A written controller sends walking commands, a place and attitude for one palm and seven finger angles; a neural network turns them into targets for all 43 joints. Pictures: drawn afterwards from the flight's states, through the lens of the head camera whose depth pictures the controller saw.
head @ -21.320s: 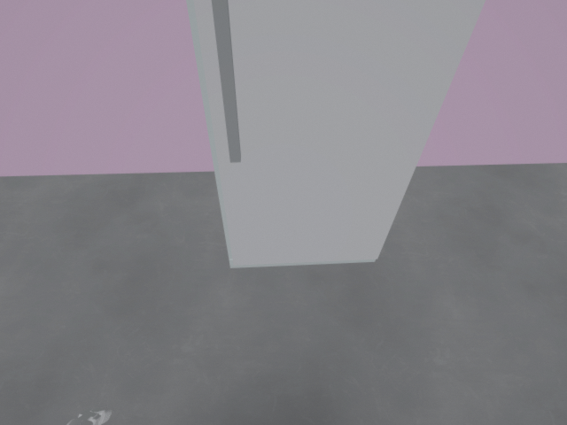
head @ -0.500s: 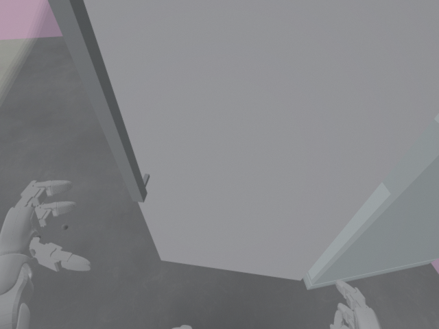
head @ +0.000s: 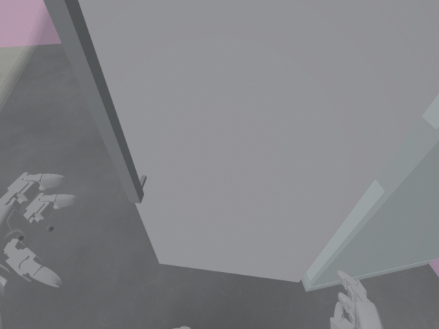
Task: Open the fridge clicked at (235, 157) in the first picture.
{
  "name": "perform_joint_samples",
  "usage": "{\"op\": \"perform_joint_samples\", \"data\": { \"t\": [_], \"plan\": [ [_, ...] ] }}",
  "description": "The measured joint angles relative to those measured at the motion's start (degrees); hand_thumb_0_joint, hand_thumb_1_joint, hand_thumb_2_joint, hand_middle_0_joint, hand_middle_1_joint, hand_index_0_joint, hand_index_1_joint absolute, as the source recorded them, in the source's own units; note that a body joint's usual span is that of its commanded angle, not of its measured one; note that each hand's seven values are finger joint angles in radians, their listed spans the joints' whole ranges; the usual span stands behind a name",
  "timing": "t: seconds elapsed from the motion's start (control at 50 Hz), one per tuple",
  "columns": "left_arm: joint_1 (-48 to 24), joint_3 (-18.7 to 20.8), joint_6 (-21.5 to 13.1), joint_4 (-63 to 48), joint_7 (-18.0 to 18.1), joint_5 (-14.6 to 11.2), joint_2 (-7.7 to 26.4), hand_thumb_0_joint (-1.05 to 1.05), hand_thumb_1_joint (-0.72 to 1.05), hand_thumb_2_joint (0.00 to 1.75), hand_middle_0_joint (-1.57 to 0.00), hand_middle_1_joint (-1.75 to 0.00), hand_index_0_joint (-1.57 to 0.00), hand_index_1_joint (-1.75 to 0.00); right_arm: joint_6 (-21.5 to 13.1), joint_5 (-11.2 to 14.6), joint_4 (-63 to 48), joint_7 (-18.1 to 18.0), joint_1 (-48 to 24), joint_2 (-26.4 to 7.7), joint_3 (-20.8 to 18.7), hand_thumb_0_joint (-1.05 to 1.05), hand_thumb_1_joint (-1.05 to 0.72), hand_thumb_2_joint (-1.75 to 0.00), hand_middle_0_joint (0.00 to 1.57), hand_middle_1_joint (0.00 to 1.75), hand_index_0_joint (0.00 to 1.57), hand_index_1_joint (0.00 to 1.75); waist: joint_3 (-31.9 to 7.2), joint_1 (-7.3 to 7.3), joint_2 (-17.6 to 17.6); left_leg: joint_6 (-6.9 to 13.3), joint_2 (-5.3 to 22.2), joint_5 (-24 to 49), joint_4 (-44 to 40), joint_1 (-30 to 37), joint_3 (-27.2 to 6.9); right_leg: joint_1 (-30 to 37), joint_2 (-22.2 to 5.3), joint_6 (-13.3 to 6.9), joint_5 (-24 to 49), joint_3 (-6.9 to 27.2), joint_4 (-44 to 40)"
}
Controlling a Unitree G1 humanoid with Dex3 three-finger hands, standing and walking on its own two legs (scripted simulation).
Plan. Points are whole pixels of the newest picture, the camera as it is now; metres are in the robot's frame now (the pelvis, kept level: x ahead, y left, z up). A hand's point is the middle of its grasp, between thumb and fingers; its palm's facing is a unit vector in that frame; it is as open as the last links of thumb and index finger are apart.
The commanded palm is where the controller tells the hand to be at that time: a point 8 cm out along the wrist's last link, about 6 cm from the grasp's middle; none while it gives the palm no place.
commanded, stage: draw the hand back to the body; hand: left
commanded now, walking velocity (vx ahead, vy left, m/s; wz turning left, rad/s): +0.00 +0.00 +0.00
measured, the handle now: (112, 109) +0.43 +0.23 +0.19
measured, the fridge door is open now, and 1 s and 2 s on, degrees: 71 71 71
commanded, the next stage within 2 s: step back with the hand held close in 1.32 s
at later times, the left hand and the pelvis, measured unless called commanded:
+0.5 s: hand (17, 232) +0.21 +0.30 +0.14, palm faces +0.45 -0.82 -0.35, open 13.1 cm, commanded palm +0.16 +0.33 +0.16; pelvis +0.01 +0.01 +0.03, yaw +1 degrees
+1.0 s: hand (17, 196) +0.23 +0.28 +0.20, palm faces +0.47 -0.79 -0.40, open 8.2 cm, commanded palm +0.17 +0.31 +0.22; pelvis +0.04 +0.00 +0.04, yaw +0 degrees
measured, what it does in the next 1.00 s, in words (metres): stands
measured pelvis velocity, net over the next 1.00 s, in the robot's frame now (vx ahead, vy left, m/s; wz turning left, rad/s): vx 0.04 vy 0.00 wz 0.00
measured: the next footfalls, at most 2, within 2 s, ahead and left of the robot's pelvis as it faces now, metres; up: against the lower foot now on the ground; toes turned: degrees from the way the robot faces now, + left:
none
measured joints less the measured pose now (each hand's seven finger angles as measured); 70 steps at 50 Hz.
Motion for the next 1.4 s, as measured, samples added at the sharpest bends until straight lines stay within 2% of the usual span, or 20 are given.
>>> {"op": "perform_joint_samples", "data": {
  "t": [0.06, 0.12, 0.26, 0.28, 0.32, 0.38, 0.44, 0.5, 0.68, 1.04, 1.18, 1.4],
  "plan": [
    [3.27, 1.01, 2.27, -3.29, 1.71, -0.79, -0.29, -0.01, -0.54, 0.2, -0.25, -1.15, -0.25, -1.15, -0.61, 0.26, -1.68, 0.79, 1.31, -0.31, -0.45, 0.01, -0.9, -0.9, 0.21, 0.3, 0.21, 0.3, -0.5, -0.01, 0.32, 0.17, -0.05, 0.49, -1.37, 1.21, 0.48, 1.04, -0.06, 0.22, 0.58, 0.47, -1.27],
    [5.88, 0.53, 2.75, -7.23, 3.61, -0.7, -1.7, -0.01, -0.55, 0.2, -0.25, -1.15, -0.25, -1.15, -1.23, 0.44, -2.1, 0.99, 2.06, -0.82, -0.83, 0.01, -0.9, -0.9, 0.21, 0.3, 0.21, 0.3, -0.41, 0.53, 0.62, 0.38, -0.26, 0.79, -2.01, 2.11, 0.43, 2.12, -0.24, 0.44, 0.93, 0.41, -2.13],
    [7.35, -2.98, 4.33, -13.56, 6.76, 1.65, -4.21, -0.01, -0.52, 0.22, -0.25, -1.13, -0.25, -1.13, -2.28, 0.56, -0.22, -0.24, 1.31, -0.75, -0.33, 0.01, -0.9, -0.9, 0.21, 0.3, 0.21, 0.3, 0.69, 1.9, 0.5, 0.71, -0.95, 1.67, -3.46, 4.66, -0.29, 5.22, -0.84, 0.72, 1.62, -0.33, -3.94],
    [7.32, -3.76, 4.46, -14.55, 9.3, 4.19, -3.9, -0.01, -0.5, 0.23, -0.25, -1.12, -0.25, -1.12, -2.25, -0.04, 0.2, -0.35, 1.01, -0.43, -0.31, 0.01, -0.9, -0.9, 0.21, 0.3, 0.21, 0.3, 0.93, 2.11, 0.34, 0.71, -1.01, 1.88, -3.99, 5.37, -0.3, 5.92, -0.88, 0.73, 1.82, -0.34, -4.45],
    [7.41, -5.19, 4.76, -16.27, 17.33, 9.31, -2.97, -0.01, -0.46, 0.25, -0.25, -1.1, -0.25, -1.1, -1.63, -1.23, 1.21, -0.35, 0.05, 0.35, 0.0, 0.01, -0.9, -0.9, 0.21, 0.3, 0.21, 0.3, 1.46, 2.15, -0.11, 0.64, -1.18, 2.65, -5.69, 6.96, -0.33, 7.47, -1.03, 0.75, 2.45, -0.38, -5.96],
    [9.04, -6.22, 5.34, -19.09, 27.67, 14.55, -3.11, -0.01, -0.38, 0.28, -0.25, -1.06, -0.25, -1.05, -0.1, -2.1, 1.72, -0.01, -1.2, 1.29, 0.45, 0.01, -0.9, -0.9, 0.21, 0.3, 0.21, 0.3, 2.5, 1.75, -0.17, 0.74, -1.48, 3.85, -8.55, 9.63, -0.2, 10.02, -1.29, 0.83, 3.54, -0.28, -8.56],
    [11.76, -7.59, 5.66, -22.52, 33.58, 17.7, -4.06, -0.01, -0.29, 0.33, -0.24, -1.0, -0.24, -1.0, 1.23, -2.66, 2.08, 0.29, -1.48, 1.89, 0.64, 0.01, -0.9, -0.9, 0.21, 0.3, 0.21, 0.3, 3.08, 1.98, 0.15, 0.99, -1.84, 4.82, -11.53, 12.51, 0.28, 12.57, -1.64, 1.06, 4.41, 0.18, -11.1],
    [13.56, -8.78, 5.6, -24.71, 36.39, 19.4, -4.67, -0.01, -0.19, 0.38, -0.24, -0.95, -0.24, -0.94, 2.68, -2.96, 2.85, 0.44, -1.53, 2.37, 0.73, 0.01, -0.9, -0.9, 0.21, 0.3, 0.21, 0.3, 3.48, 2.55, 0.28, 1.19, -2.21, 5.59, -14.26, 15.29, 0.72, 14.97, -1.99, 1.29, 4.95, 0.59, -13.23],
    [13.73, -9.03, 6.57, -26.79, 38.56, 21.25, -5.29, 0.0, 0.12, 0.53, -0.23, -0.76, -0.23, -0.76, 5.81, -3.32, 4.43, 0.71, -2.43, 2.64, 0.34, 0.01, -0.9, -0.9, 0.21, 0.3, 0.21, 0.3, 4.96, 3.39, 0.63, 1.2, -2.58, 7.02, -20.25, 21.85, 1.19, 21.01, -2.31, 1.39, 6.1, 1.04, -18.44],
    [16.51, -7.28, 6.02, -34.78, 37.4, 20.75, -4.61, 0.01, 0.75, 0.83, -0.21, -0.39, -0.22, -0.39, 9.11, -3.53, 3.33, 1.96, -3.94, 2.23, -1.44, 0.01, -0.9, -0.9, 0.21, 0.3, 0.21, 0.3, 5.25, 3.37, 1.02, 0.51, -1.84, 8.11, -25.25, 26.95, 1.49, 25.72, -1.52, 0.8, 7.22, 1.34, -23.13],
    [16.58, -7.46, 6.48, -33.81, 37.13, 20.63, -4.95, 0.01, 0.86, 0.88, -0.21, -0.33, -0.21, -0.33, 9.99, -3.55, 3.47, 1.67, -3.84, 2.62, -1.39, 0.01, -0.9, -0.9, 0.21, 0.3, 0.21, 0.3, 5.66, 3.4, 0.98, 0.28, -1.53, 8.52, -25.67, 27.29, 1.37, 26.06, -1.19, 0.51, 7.59, 1.22, -23.52],
    [16.21, -7.58, 5.88, -33.62, 37.32, 20.76, -5.11, 0.02, 0.89, 0.9, -0.21, -0.31, -0.21, -0.3, 9.45, -3.64, 4.34, 1.44, -3.49, 2.77, -1.41, 0.01, -0.9, -0.9, 0.21, 0.3, 0.21, 0.3, 6.12, 3.29, 0.96, 0.19, -1.35, 9.21, -26.11, 27.97, 1.32, 26.85, -1.0, 0.4, 8.42, 1.17, -24.22]
  ]
}}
